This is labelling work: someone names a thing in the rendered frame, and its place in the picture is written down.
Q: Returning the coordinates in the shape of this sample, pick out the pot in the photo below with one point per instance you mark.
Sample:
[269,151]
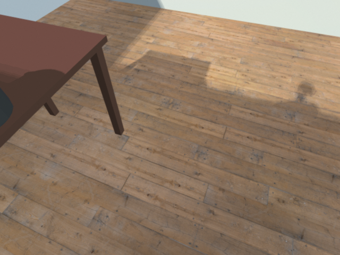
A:
[6,107]

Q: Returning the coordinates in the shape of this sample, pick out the table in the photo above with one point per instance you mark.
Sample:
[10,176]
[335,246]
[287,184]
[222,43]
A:
[37,59]

